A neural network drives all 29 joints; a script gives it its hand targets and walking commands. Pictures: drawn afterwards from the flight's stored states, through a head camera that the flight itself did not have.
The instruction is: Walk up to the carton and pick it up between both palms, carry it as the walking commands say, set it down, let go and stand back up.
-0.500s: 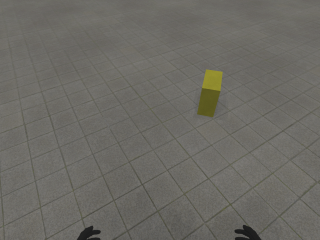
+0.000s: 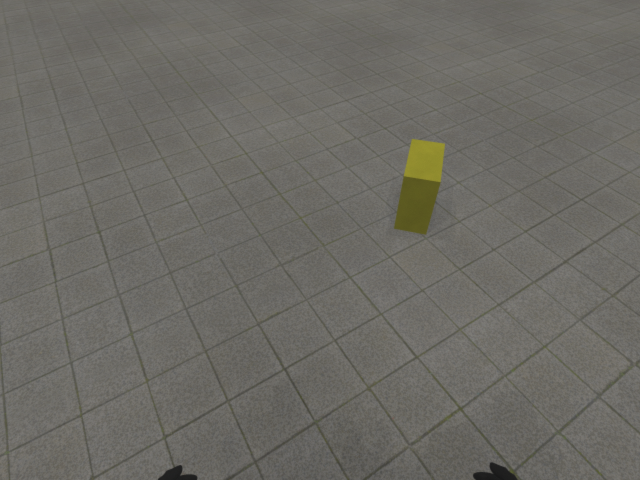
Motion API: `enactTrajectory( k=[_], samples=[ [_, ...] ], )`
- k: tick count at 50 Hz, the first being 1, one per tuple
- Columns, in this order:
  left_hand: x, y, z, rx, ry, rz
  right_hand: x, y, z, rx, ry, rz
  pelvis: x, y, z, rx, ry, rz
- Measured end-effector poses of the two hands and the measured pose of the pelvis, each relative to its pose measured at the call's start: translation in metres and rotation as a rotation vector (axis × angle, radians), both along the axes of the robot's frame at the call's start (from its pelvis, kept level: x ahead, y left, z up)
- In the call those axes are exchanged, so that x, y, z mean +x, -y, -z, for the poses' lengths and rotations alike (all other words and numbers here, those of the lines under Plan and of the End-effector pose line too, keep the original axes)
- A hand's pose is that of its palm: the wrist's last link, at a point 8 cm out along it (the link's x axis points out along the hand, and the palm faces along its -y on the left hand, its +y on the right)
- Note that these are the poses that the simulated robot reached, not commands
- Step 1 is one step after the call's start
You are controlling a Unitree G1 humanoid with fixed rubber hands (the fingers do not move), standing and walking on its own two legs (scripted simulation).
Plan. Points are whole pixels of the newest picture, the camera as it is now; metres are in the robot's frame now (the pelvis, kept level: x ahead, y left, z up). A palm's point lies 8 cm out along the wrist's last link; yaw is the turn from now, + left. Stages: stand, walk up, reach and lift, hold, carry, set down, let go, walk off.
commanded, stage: stand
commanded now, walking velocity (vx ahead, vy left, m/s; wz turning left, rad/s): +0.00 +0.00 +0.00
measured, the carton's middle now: (419, 186) +1.38 -0.41 -0.62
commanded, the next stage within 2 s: walk up in 0.04 s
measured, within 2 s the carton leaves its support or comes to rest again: neither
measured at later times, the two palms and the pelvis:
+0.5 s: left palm (195, 464) +0.19 +0.18 -0.09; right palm out of the picture +0.02 -0.35 -0.12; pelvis +0.04 -0.07 +0.00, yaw -8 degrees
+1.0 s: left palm (207, 452) +0.21 +0.18 -0.13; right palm (506, 305) +0.44 -0.31 -0.11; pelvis +0.29 -0.06 -0.01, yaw -11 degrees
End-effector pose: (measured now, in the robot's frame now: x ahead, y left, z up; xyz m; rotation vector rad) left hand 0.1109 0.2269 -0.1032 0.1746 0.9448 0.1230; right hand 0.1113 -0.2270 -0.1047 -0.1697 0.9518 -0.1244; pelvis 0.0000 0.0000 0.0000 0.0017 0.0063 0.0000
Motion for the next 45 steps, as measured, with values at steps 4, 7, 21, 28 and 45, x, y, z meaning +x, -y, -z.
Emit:
enactTrajectory(
  k=[4,7,21,28,45],
  samples=[
    [-0.003,-0.001,0.001,0.001,-0.009,-0.005,-0.003,0.001,0.001,0.0,-0.009,0.005,0.0,0.0,0.0,0.0,0.001,0.0],
    [-0.005,-0.001,0.001,0.001,-0.017,-0.009,-0.005,0.001,0.001,-0.001,-0.016,0.009,0.0,0.0,-0.001,0.0,0.002,0.0],
    [0.053,0.019,-0.018,0.024,-0.036,0.144,-0.085,0.091,-0.006,-0.109,-0.162,0.217,0.021,0.037,-0.014,-0.01,-0.041,0.113],
    [0.053,0.054,0.001,0.101,-0.077,0.105,-0.064,0.131,0.028,-0.054,-0.228,0.175,0.055,0.082,0.007,0.005,-0.036,0.146],
    [0.025,0.072,-0.003,0.051,-0.555,-0.109,0.268,0.083,-0.004,0.097,0.077,-0.002,0.221,0.081,-0.009,0.026,-0.035,0.191]
  ],
)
